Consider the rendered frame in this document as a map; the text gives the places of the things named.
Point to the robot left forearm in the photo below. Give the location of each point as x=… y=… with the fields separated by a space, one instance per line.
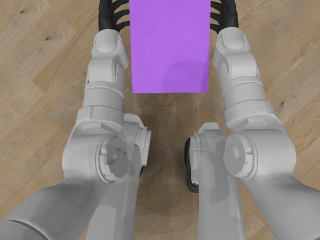
x=101 y=112

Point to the right robot thigh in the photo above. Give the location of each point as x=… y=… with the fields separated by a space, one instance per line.
x=220 y=215

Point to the right robot hand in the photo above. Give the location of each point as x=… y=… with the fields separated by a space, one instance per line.
x=228 y=16

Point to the right robot shin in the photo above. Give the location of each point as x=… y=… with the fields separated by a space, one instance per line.
x=206 y=126

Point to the carton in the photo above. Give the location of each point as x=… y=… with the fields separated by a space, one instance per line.
x=170 y=44

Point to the robot right forearm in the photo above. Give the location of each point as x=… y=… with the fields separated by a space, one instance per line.
x=241 y=86

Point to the left robot upper arm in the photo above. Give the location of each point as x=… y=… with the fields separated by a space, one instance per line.
x=91 y=165

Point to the right robot upper arm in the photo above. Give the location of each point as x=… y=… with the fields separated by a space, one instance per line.
x=264 y=161

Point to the left robot hand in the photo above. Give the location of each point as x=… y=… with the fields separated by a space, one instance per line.
x=107 y=19

